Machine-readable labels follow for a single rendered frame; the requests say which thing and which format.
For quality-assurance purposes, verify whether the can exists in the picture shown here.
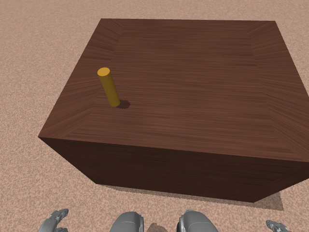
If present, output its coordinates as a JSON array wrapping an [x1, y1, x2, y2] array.
[[98, 67, 120, 107]]

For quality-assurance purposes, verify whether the right robot hand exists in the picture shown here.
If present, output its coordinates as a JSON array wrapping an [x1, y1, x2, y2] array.
[[266, 220, 292, 232]]

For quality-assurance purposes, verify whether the left robot hand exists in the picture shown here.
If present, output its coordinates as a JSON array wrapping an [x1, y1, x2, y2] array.
[[37, 209, 69, 232]]

